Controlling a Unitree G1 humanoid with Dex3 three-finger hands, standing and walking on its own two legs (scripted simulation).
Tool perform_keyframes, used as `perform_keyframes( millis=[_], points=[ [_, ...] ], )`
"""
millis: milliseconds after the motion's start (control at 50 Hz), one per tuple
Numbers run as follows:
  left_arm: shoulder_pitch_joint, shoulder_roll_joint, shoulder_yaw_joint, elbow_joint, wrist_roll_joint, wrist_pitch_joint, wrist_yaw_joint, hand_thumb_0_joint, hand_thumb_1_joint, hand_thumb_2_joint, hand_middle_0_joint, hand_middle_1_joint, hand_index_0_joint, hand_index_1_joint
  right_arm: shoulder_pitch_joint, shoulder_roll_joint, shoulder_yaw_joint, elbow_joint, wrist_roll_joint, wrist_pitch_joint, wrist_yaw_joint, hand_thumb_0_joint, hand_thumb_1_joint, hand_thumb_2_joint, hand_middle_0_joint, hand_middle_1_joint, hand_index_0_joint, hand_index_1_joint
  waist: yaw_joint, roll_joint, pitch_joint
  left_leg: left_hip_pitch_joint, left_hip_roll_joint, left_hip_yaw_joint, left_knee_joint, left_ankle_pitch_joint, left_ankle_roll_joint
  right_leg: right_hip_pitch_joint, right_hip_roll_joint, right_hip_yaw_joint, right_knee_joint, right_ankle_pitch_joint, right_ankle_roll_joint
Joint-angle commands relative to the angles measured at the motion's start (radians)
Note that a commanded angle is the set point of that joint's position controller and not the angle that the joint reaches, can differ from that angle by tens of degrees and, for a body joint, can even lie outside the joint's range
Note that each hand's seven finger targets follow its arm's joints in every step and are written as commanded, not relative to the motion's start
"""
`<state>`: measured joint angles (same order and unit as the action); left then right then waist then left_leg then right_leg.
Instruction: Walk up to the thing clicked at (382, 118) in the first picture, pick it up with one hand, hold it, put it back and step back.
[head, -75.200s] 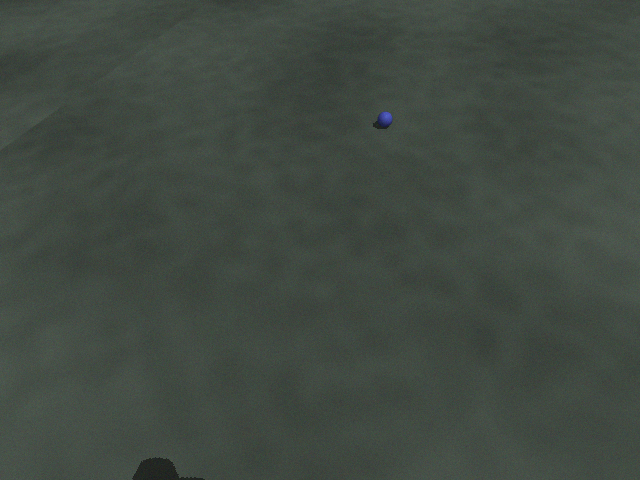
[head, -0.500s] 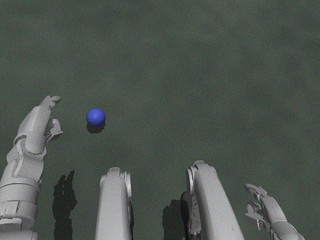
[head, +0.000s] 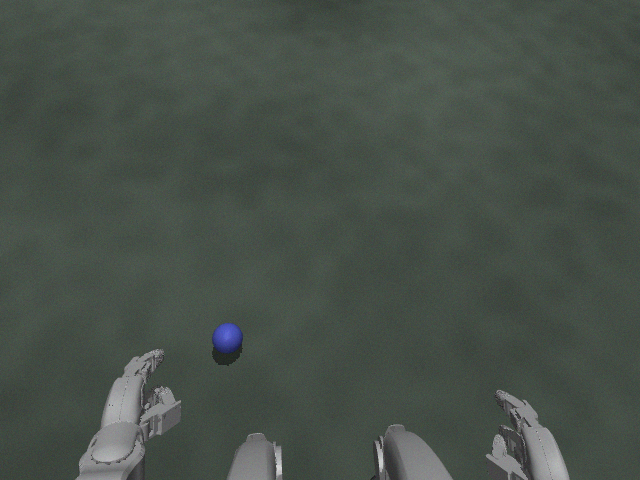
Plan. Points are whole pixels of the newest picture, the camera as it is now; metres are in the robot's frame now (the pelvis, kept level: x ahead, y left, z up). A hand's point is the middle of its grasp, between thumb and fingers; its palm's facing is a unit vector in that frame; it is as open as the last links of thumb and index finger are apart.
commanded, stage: home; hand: left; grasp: from above
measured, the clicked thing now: (227, 338) +0.53 +0.23 -0.62
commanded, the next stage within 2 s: none
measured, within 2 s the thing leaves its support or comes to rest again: neither
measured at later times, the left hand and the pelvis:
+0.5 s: hand (148, 471) +0.17 +0.19 +0.00, palm faces +0.10 -0.97 -0.21, open 7.4 cm; pelvis +0.02 +0.00 +0.05, yaw +2 degrees
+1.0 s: hand (153, 456) +0.19 +0.18 +0.00, palm faces +0.07 -0.98 -0.21, open 7.4 cm; pelvis +0.03 +0.00 +0.05, yaw +1 degrees
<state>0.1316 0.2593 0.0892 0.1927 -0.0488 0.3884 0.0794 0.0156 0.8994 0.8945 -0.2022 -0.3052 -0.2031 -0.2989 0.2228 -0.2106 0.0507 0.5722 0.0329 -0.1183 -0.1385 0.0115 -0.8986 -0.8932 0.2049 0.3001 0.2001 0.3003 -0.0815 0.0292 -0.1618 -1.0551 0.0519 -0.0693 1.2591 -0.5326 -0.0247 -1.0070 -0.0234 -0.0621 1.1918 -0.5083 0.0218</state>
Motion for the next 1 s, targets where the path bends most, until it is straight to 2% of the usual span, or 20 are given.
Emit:
perform_keyframes(
  millis=[0,40,60,120,140,200,260,340,380,500,580,620,740,800,840,920,980],
  points=[
    [0.051,0.109,0.054,-0.271,-0.009,-0.024,0.004,0.000,0.900,0.900,-0.200,-0.301,-0.200,-0.300,-0.001,-0.133,-0.055,-0.148,-0.004,-0.076,-0.034,0.000,-0.901,-0.899,0.199,0.299,0.200,0.299,0.020,0.066,-0.248,0.334,-0.039,0.005,-0.283,0.213,0.035,0.294,0.033,0.020,-0.267,0.221,-0.028],
    [0.123,0.082,0.024,-0.318,-0.009,-0.016,-0.002,0.000,0.900,0.900,-0.200,-0.301,-0.200,-0.300,0.004,-0.127,-0.055,-0.160,-0.007,-0.087,-0.040,0.000,-0.901,-0.899,0.200,0.299,0.200,0.299,0.018,0.062,-0.214,0.369,-0.038,0.007,-0.318,0.252,0.032,0.328,0.037,0.012,-0.300,0.247,-0.027],
    [0.165,0.086,0.030,-0.346,-0.010,-0.010,0.000,0.000,0.900,0.900,-0.200,-0.301,-0.200,-0.300,0.003,-0.122,-0.053,-0.173,-0.006,-0.090,-0.044,0.000,-0.901,-0.899,0.200,0.299,0.200,0.299,0.027,0.051,-0.199,0.378,-0.044,0.013,-0.333,0.247,0.035,0.354,0.038,0.010,-0.327,0.245,-0.024],
    [0.239,0.062,0.006,-0.418,-0.013,0.003,-0.009,0.000,0.900,0.900,-0.200,-0.301,-0.200,-0.300,0.005,-0.119,-0.054,-0.182,-0.009,-0.107,-0.051,0.000,-0.901,-0.899,0.199,0.299,0.200,0.299,0.023,0.047,-0.164,0.410,-0.045,0.016,-0.373,0.247,0.035,0.380,0.042,-0.001,-0.363,0.242,-0.024],
    [0.256,0.071,0.018,-0.438,-0.011,0.007,-0.009,0.000,0.900,0.900,-0.200,-0.301,-0.200,-0.300,0.003,-0.118,-0.056,-0.191,-0.010,-0.111,-0.055,0.000,-0.901,-0.899,0.199,0.299,0.199,0.299,0.025,0.049,-0.143,0.413,-0.047,0.022,-0.380,0.240,0.038,0.384,0.042,0.000,-0.379,0.233,-0.024],
    [0.301,0.053,-0.001,-0.476,-0.010,0.016,-0.021,0.000,0.900,0.900,-0.200,-0.300,-0.200,-0.300,0.002,-0.116,-0.057,-0.197,-0.016,-0.126,-0.061,0.000,-0.901,-0.899,0.200,0.299,0.200,0.299,0.015,0.021,-0.094,0.429,-0.048,0.027,-0.405,0.219,0.040,0.389,0.045,-0.008,-0.409,0.208,-0.021],
    [0.343,0.057,0.001,-0.493,-0.006,0.020,-0.031,0.000,0.900,0.900,-0.200,-0.300,-0.200,-0.300,-0.008,-0.120,-0.060,-0.205,-0.017,-0.142,-0.065,0.000,-0.901,-0.899,0.200,0.299,0.200,0.299,0.030,-0.015,-0.055,0.427,-0.052,0.028,-0.420,0.210,0.043,0.399,0.044,-0.017,-0.425,0.191,-0.017],
    [0.321,0.055,-0.005,-0.506,-0.001,0.021,-0.046,0.000,0.900,0.900,-0.200,-0.299,-0.200,-0.299,-0.010,-0.122,-0.062,-0.203,-0.025,-0.163,-0.067,0.000,-0.900,-0.900,0.200,0.299,0.200,0.299,0.016,0.001,-0.028,0.434,-0.055,0.033,-0.431,0.161,0.044,0.386,0.039,-0.015,-0.439,0.151,-0.014],
    [0.304,0.066,0.003,-0.514,0.003,0.014,-0.050,0.000,0.900,0.900,-0.200,-0.299,-0.200,-0.299,-0.013,-0.124,-0.066,-0.201,-0.027,-0.172,-0.067,0.000,-0.900,-0.900,0.200,0.299,0.200,0.299,0.015,0.009,-0.048,0.442,-0.055,0.029,-0.430,0.177,0.042,0.385,0.038,-0.015,-0.431,0.165,-0.013],
    [0.336,0.065,0.000,-0.505,0.006,0.016,-0.051,0.000,0.900,0.899,-0.200,-0.299,-0.200,-0.299,-0.012,-0.127,-0.065,-0.190,-0.030,-0.186,-0.064,0.000,-0.900,-0.900,0.200,0.300,0.200,0.300,0.035,0.021,-0.075,0.463,-0.055,0.024,-0.423,0.238,0.037,0.418,0.037,-0.017,-0.414,0.220,-0.015],
    [0.321,0.077,0.005,-0.527,0.011,0.014,-0.046,0.000,0.900,0.899,-0.200,-0.299,-0.200,-0.299,-0.015,-0.127,-0.063,-0.189,-0.029,-0.185,-0.065,0.000,-0.900,-0.900,0.200,0.300,0.200,0.300,0.040,0.039,-0.061,0.462,-0.053,0.022,-0.439,0.205,0.035,0.407,0.041,-0.019,-0.417,0.190,-0.018],
    [0.341,0.062,0.000,-0.510,0.008,0.017,-0.047,0.000,0.900,0.899,-0.200,-0.298,-0.200,-0.298,-0.016,-0.126,-0.062,-0.191,-0.031,-0.186,-0.063,0.000,-0.900,-0.900,0.200,0.300,0.200,0.300,0.039,0.044,-0.066,0.459,-0.051,0.017,-0.442,0.201,0.033,0.409,0.043,-0.020,-0.414,0.187,-0.019],
    [0.340,0.064,0.000,-0.518,0.004,0.017,-0.047,0.000,0.900,0.900,-0.200,-0.299,-0.200,-0.299,-0.011,-0.128,-0.065,-0.187,-0.029,-0.187,-0.061,0.000,-0.900,-0.900,0.200,0.300,0.200,0.300,0.045,0.043,-0.070,0.463,-0.045,0.009,-0.442,0.231,0.029,0.412,0.046,-0.024,-0.403,0.205,-0.021],
    [0.347,0.070,0.010,-0.528,0.006,0.015,-0.045,0.000,0.900,0.900,-0.200,-0.299,-0.200,-0.299,-0.003,-0.128,-0.069,-0.188,-0.030,-0.186,-0.062,0.000,-0.900,-0.900,0.200,0.300,0.200,0.300,0.045,0.038,-0.095,0.476,-0.043,0.013,-0.432,0.276,0.027,0.424,0.047,-0.023,-0.395,0.239,-0.023],
    [0.367,0.054,-0.007,-0.494,0.003,0.020,-0.047,0.000,0.900,0.900,-0.200,-0.299,-0.200,-0.299,0.001,-0.127,-0.068,-0.186,-0.030,-0.188,-0.063,0.000,-0.900,-0.900,0.200,0.300,0.200,0.300,0.038,0.017,-0.093,0.473,-0.047,0.021,-0.418,0.298,0.030,0.430,0.045,-0.019,-0.401,0.261,-0.020],
    [0.330,0.078,0.009,-0.521,0.003,0.020,-0.046,0.000,0.900,0.900,-0.200,-0.299,-0.200,-0.299,-0.005,-0.127,-0.067,-0.183,-0.028,-0.188,-0.064,0.000,-0.900,-0.900,0.200,0.300,0.200,0.300,0.042,0.014,-0.073,0.460,-0.050,0.025,-0.427,0.238,0.035,0.419,0.041,-0.014,-0.421,0.215,-0.016],
    [0.350,0.059,-0.001,-0.500,0.002,0.021,-0.050,0.000,0.900,0.900,-0.200,-0.299,-0.200,-0.299,-0.008,-0.126,-0.068,-0.182,-0.030,-0.191,-0.063,0.000,-0.900,-0.900,0.200,0.300,0.200,0.300,0.045,0.029,-0.057,0.455,-0.046,0.018,-0.438,0.218,0.032,0.412,0.043,-0.018,-0.415,0.196,-0.017]
  ],
)
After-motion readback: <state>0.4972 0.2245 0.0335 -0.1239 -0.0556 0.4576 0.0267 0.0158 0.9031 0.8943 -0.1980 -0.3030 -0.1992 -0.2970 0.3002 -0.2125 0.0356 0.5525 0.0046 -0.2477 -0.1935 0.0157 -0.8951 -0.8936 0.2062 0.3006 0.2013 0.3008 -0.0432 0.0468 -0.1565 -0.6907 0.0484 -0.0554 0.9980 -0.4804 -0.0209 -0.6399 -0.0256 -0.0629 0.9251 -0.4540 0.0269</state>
